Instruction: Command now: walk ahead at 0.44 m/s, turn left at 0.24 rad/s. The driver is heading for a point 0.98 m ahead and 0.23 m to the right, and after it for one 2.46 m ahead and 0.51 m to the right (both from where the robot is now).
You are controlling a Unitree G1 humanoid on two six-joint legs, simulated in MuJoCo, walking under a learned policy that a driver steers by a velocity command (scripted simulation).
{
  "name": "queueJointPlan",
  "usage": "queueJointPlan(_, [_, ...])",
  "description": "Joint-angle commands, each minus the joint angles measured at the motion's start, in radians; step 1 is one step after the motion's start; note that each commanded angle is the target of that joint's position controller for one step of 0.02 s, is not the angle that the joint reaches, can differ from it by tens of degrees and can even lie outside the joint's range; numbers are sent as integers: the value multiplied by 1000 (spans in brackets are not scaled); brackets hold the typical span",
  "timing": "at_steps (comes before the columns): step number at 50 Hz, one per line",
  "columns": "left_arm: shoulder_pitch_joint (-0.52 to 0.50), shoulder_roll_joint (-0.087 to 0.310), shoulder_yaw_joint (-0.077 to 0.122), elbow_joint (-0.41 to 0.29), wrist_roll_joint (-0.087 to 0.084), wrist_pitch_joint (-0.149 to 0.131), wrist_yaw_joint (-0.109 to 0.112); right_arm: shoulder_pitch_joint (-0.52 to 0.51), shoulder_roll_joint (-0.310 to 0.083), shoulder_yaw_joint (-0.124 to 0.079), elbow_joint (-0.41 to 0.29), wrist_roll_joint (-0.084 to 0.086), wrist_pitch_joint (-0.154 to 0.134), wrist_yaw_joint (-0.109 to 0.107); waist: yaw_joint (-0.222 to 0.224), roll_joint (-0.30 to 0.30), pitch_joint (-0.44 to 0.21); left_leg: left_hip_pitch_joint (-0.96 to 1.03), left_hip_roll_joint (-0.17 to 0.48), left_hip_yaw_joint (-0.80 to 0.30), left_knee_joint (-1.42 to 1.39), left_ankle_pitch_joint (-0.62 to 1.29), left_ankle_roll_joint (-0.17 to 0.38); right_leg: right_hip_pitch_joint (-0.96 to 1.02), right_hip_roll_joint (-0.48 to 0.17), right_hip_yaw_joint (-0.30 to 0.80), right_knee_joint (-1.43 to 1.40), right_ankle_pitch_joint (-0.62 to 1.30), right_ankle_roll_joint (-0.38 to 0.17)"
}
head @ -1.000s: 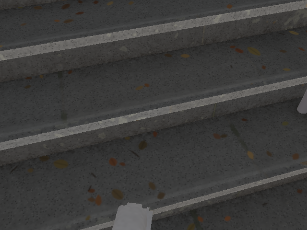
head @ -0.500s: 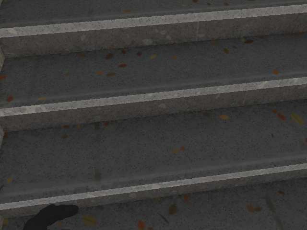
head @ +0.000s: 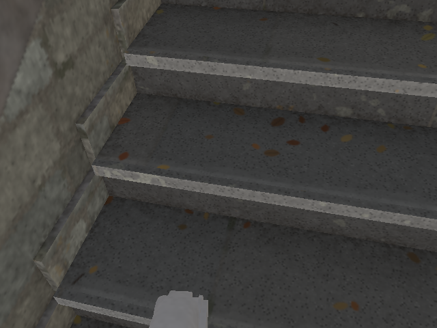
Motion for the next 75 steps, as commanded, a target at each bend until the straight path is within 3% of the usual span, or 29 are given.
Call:
queueJointPlan(1, [-31, 99, -4, -8, -7, -15, -30, -473, -53, 0, -242, 1, 37, 11, -28, -91, 212, 181, 70, 160, -384, 24, 0, -330, -274, 122, -405, 575, -170])
queueJointPlan(5, [-47, 333, 34, -26, -130, -100, -61, -287, -85, -22, -200, -25, 88, 30, -165, -223, 81, 734, -107, 278, -747, -175, -119, -163, -278, 36, -172, 1881, -216])
queueJointPlan(7, [-61, 381, 74, -3, -104, -77, -71, 43, -155, -76, -96, -18, 66, -5, -233, -271, -42, 1070, -142, 212, -1021, -136, -92, -45, -278, 23, 172, 2068, -173])
queueJointPlan(8, [8, 242, 49, -35, -30, -75, -90, 284, -194, -82, 10, -9, 60, -18, -229, -89, -323, 1592, -28, -129, -1056, 105, 42, -368, -223, 162, 485, 1706, -137])
queueJointPlan(9, [-21, 150, 35, -45, -35, -59, -126, 541, -205, -85, 133, -50, 49, -30, -273, 96, -360, 1818, 165, -590, -1401, -43, 158, -708, 21, 227, 825, 447, -123])
queueJointPlan(10, [-134, 150, 63, -57, -123, -56, -120, 682, -241, -120, 192, -87, 18, -39, -315, 72, -155, 1590, 241, -805, -1602, -350, 125, -863, 82, 428, 1308, 436, -111])
queueJointPlan(11, [-252, 133, 81, -73, -152, -71, -97, 595, -231, -125, 231, -83, -20, -41, -253, 36, 61, 1366, 230, -736, -1599, -425, 91, -1027, 40, 416, 1514, 478, -116])
queueJointPlan(13, [-396, 97, 69, -154, -124, -68, -36, 334, -59, -90, 239, -35, -49, -31, -106, -13, 27, 1194, 221, -582, -1582, -259, 112, -1086, 6, 379, 1680, 422, -161])
queueJointPlan(15, [-388, 31, 45, -177, -147, -15, -21, 188, 78, -36, 269, -68, -37, -14, 17, -70, 27, 1053, 187, -359, -1635, -188, 20, -1166, -44, 344, 1770, 482, -226])
queueJointPlan(17, [-406, -1, 36, -208, -153, 11, -22, 123, 72, -44, 251, -68, -64, -12, 71, -6, 89, 958, 160, -160, -1698, -126, -10, -1219, -73, 267, 1834, 279, -230])
queueJointPlan(21, [-731, 94, 15, -380, -169, 9, -2, 264, 11, -23, 341, -175, -84, 2, 37, -49, 97, 912, 130, -5, -1782, -204, -82, -1259, -121, 208, 1624, 317, -290])
queueJointPlan(24, [-884, 111, 12, -428, -164, 26, -23, 252, -149, -51, 230, -107, -90, 18, -24, 86, 84, 684, 143, 101, -2007, 169, -38, -735, -92, 19, 1292, 300, -146])
queueJointPlan(26, [-840, 95, 7, -433, -148, 48, -37, 409, -301, -82, 291, -64, -109, 25, -6, 103, 23, 988, 222, 112, -1869, 1072, 30, -693, 12, -58, 1137, 190, -86])
queueJointPlan(29, [-652, 138, 25, -416, -130, 41, -22, 415, -295, -116, 323, -54, -114, 37, 21, 170, -26, 1639, 288, 123, -1584, 1469, 0, -766, 96, -43, 606, 95, -103])
queueJointPlan(31, [-362, 278, 60, -303, -166, 35, 14, 579, -171, -93, 309, -122, -107, 59, 8, -76, -342, 1104, 142, 22, -1143, 1012, -94, -49, -26, 544, 487, 364, -326])
queueJointPlan(32, [-157, 340, 90, -222, -100, 49, 22, 367, -167, -106, 266, -94, -75, 78, 144, -281, -203, 727, -65, -61, -673, 34, -151, 14, -120, 884, 144, 200, -389])
queueJointPlan(33, [-119, 367, 115, -184, -95, 17, 30, 359, -151, -109, 250, -79, -71, 78, 118, -281, -108, 491, -85, -260, -289, 52, -130, -20, -144, 953, 79, -56, -304])
queueJointPlan(38, [-442, 53, 41, -78, -97, -8, -11, 202, -43, -49, 145, -62, -47, -3, -158, 33, 3, 233, 4, -166, 7, 99, -39, -349, -79, 492, 124, 370, -156])
queueJointPlan(42, [-279, 115, 43, -48, -54, -40, -11, 10, -42, -19, 91, -28, -51, -23, -97, -112, 64, 200, 24, 16, 97, -109, -74, -488, -22, 421, 1, 220, -195])
queueJointPlan(45, [-128, 132, 32, 28, -22, -55, -14, -142, -55, 3, -32, -71, -38, -27, -34, 6, 62, 82, 63, 3, -186, -45, -91, -309, -53, 494, -19, 159, -204])
queueJointPlan(48, [-225, 206, 35, -34, -88, -46, -47, -295, -94, -2, -116, -68, 4, -55, -34, -81, 120, 354, 99, 60, -445, -148, -179, -525, -122, 529, -206, 229, -262])
queueJointPlan(52, [-239, 362, 87, -86, -174, -99, -61, -118, -185, -52, -104, -27, 9, -48, -154, -177, -2, 828, -84, 179, -899, -252, -234, -275, -185, 444, -26, 1639, -263])
queueJointPlan(53, [-235, 369, 108, -84, -157, -96, -71, 68, -241, -83, -84, -12, -15, -64, -207, -168, -98, 994, -67, 62, -1022, -218, -188, -170, -176, 440, 168, 1773, -191])
queueJointPlan(54, [-136, 228, 94, -76, -98, -84, -82, 349, -302, -104, -6, -31, -27, -54, -196, 60, -441, 1432, 115, -292, -1061, 88, 0, -321, -69, 409, 560, 1463, -143])
queueJointPlan(55, [-211, 101, 65, -124, -80, -58, -100, 541, -328, -113, 80, -58, -33, -61, -250, 349, -419, 1647, 380, -874, -1486, -310, 193, -785, 167, 408, 954, 327, -99])
queueJointPlan(56, [-347, 184, 102, -121, -128, -40, -102, 516, -281, -108, 70, -74, -54, -69, -277, 308, -129, 1388, 341, -987, -1611, -883, 64, -1017, 89, 466, 1351, 379, -122])
queueJointPlan(57, [-372, 167, 103, -115, -160, -60, -92, 390, -275, -114, 98, -53, -71, -66, -204, 270, 107, 1188, 317, -851, -1607, -919, 34, -1125, 56, 399, 1439, 436, -131])
queueJointPlan(61, [-452, 64, 78, -168, -134, -51, -48, 198, 50, -50, 197, -31, -49, -57, -23, -4, 87, 1021, 276, -350, -1603, -470, -36, -1099, -21, 351, 1546, 369, -228])
queueJointPlan(75, [-1076, 71, -19, -508, -159, 27, -52, 789, -3, 14, 508, -203, -67, -33, -179, 13, 178, 1553, 323, 85, -1977, -78, -61, -1615, -160, 121, 1344, 425, -328])
Keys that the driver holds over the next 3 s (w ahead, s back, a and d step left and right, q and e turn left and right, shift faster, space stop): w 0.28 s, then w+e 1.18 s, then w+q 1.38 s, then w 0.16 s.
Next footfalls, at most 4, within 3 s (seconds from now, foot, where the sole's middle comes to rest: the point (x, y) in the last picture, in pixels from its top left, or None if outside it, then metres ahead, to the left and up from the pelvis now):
0.12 left None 0.26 0.10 -0.61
0.58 right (295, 289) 0.53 -0.10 -0.45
1.06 left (238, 147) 0.86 0.04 -0.30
1.66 right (394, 61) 1.03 -0.37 -0.14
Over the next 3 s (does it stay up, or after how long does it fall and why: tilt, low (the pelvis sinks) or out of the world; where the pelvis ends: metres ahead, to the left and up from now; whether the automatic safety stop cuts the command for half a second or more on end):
stays up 1.58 -0.45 0.91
